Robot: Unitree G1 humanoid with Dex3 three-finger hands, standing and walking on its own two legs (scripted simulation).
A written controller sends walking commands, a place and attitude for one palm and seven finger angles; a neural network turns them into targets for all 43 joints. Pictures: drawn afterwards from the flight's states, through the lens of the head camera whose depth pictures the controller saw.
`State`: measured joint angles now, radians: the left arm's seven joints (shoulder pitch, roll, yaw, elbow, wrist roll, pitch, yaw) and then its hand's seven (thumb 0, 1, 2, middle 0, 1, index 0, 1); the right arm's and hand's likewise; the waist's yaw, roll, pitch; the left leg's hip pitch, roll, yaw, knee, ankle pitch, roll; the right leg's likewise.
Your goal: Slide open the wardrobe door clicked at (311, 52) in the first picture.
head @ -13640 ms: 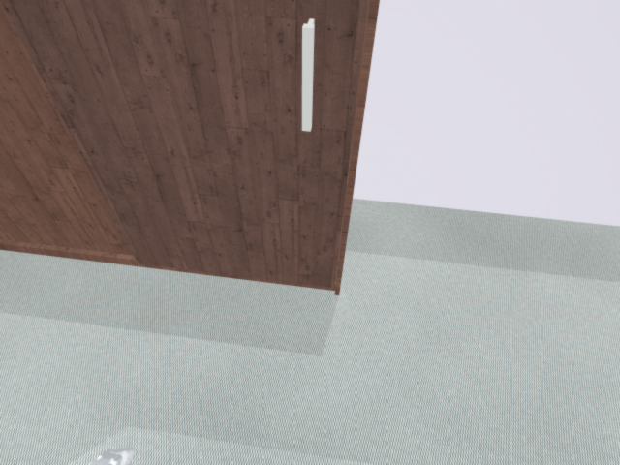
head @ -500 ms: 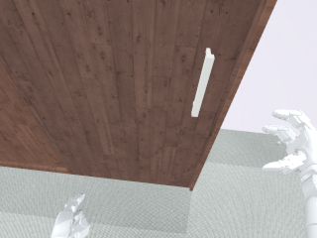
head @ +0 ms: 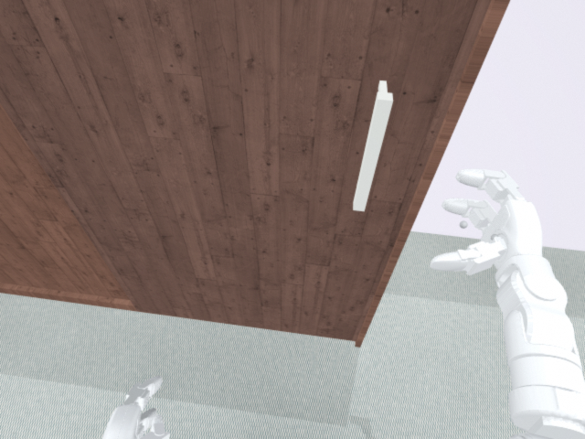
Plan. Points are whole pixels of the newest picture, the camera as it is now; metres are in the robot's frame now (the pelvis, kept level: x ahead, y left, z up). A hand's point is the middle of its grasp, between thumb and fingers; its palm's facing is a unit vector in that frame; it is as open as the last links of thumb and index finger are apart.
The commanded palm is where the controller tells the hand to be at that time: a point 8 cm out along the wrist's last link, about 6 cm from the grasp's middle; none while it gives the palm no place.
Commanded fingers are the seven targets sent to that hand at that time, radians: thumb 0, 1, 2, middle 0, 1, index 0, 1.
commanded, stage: move the hooked fingers beside the handle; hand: right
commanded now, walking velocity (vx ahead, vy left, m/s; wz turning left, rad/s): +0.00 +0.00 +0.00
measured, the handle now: (369, 151) +0.54 -0.08 +0.11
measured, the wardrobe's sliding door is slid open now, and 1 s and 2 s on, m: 0.00 0.00 0.00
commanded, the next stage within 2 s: feel for the door with the fingertips in 1.52 s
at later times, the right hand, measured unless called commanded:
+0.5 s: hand (431, 190) +0.44 -0.16 +0.13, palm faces +0.07 +1.00 +0.01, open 14.0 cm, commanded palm +0.41 -0.21 +0.12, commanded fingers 0.00 0.50 -0.30 0.30 1.20 0.30 1.20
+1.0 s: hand (422, 181) +0.47 -0.16 +0.11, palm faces +0.10 +0.99 +0.02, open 14.0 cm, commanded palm +0.44 -0.21 +0.12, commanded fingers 0.00 0.50 -0.30 0.30 1.20 0.30 1.20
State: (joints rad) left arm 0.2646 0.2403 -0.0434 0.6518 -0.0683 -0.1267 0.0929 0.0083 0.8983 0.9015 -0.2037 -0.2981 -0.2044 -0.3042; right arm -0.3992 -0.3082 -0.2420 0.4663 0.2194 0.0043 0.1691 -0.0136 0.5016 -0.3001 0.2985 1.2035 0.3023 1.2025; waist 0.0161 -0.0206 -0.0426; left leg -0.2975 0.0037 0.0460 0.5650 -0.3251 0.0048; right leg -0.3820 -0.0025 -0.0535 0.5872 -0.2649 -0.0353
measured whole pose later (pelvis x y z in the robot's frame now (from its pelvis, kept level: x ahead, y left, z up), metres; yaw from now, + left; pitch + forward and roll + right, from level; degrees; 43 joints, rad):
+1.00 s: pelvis +0.01 +0.02 -0.01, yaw +2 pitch +9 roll +1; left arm 0.40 0.25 -0.01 0.66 -0.04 0.01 0.03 0.00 0.90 0.90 -0.20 -0.30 -0.20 -0.30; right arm -0.74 -0.37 -0.35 0.97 0.13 -0.23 0.11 -0.01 0.50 -0.30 0.30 1.20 0.30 1.20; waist 0.10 -0.02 -0.08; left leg -0.46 -0.03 0.02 0.65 -0.36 0.03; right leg -0.53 -0.04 -0.07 0.67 -0.31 -0.02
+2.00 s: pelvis +0.00 +0.01 -0.01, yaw +2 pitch +9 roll +1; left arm 0.36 0.24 -0.01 0.67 -0.02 -0.03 0.01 0.00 0.90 0.90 -0.20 -0.30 -0.20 -0.30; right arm -0.81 -0.24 -0.25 0.98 0.09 -0.23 -0.04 -0.01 0.50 -0.30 0.30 1.20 0.30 1.20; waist 0.10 -0.02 -0.08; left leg -0.49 -0.03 0.03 0.69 -0.36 0.02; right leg -0.56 -0.04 -0.06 0.70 -0.30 -0.02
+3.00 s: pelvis +0.00 +0.01 -0.02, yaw +1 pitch +11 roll +1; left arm 0.38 0.24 0.00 0.67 -0.01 0.00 0.00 0.00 0.90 0.90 -0.20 -0.30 -0.20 -0.30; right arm -0.85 -0.25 -0.24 1.02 0.09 -0.27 -0.04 -0.01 0.50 -0.30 0.30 1.21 0.30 1.20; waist 0.10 -0.03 -0.09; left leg -0.50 -0.02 0.03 0.69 -0.37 0.02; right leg -0.59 -0.03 -0.06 0.73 -0.33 -0.02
